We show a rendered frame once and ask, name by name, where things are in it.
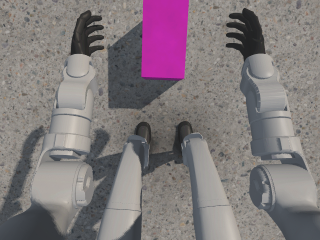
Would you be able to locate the robot right hand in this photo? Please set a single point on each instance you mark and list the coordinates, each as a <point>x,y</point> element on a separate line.
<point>252,38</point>

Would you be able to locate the left robot foot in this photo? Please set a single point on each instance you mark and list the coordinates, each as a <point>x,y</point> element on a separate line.
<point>144,130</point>

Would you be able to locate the robot left upper arm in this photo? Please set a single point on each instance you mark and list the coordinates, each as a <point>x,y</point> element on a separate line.
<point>58,190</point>

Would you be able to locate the carton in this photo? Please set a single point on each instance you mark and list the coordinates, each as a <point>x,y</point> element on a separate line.
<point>164,39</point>

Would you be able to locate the robot right upper arm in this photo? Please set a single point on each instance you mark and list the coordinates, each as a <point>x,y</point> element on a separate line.
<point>288,194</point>

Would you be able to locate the right robot forearm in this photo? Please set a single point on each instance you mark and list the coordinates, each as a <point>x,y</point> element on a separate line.
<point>269,114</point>

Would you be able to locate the robot left thigh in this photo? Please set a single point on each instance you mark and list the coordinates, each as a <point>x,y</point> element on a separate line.
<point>122,216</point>

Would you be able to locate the left robot forearm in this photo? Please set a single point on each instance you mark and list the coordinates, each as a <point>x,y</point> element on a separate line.
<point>72,113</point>

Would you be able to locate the robot left hand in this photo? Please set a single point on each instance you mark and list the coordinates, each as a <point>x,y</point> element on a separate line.
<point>80,41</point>

